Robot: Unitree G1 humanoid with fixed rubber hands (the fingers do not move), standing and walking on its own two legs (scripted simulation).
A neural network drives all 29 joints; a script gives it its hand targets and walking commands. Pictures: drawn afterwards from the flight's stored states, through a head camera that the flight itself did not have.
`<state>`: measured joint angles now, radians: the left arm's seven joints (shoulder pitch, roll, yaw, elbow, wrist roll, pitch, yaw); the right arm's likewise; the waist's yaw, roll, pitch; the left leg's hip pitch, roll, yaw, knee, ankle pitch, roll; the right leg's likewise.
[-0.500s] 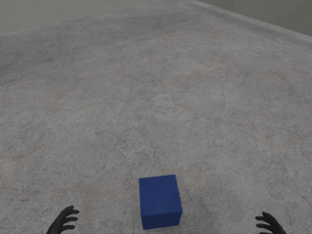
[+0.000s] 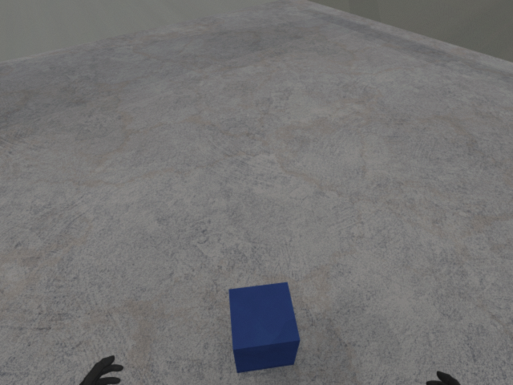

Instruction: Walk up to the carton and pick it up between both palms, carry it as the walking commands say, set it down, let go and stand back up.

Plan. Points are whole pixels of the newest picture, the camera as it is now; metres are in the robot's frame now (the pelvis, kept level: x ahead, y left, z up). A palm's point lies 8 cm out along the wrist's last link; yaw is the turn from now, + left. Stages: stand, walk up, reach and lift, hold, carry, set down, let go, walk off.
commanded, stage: stand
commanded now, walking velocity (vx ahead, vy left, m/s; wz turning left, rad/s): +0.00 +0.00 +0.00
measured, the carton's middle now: (262, 327) +0.46 +0.01 -0.65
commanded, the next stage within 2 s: none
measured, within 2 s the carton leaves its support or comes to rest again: neither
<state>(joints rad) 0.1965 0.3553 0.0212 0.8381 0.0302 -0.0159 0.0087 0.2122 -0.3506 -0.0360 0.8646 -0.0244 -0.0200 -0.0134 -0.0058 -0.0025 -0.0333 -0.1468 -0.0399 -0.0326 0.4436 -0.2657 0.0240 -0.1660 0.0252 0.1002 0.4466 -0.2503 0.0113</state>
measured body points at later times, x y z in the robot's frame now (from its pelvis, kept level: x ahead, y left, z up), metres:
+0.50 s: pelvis -0.02 -0.01 +0.00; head -0.03 -0.01 +0.45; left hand +0.09 +0.30 -0.11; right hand +0.06 -0.32 -0.11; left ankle -0.02 +0.10 -0.74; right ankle +0.00 -0.13 -0.74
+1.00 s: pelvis -0.02 -0.01 +0.01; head -0.03 +0.00 +0.46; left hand +0.09 +0.30 -0.11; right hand +0.05 -0.32 -0.12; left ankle -0.02 +0.10 -0.74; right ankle +0.00 -0.13 -0.74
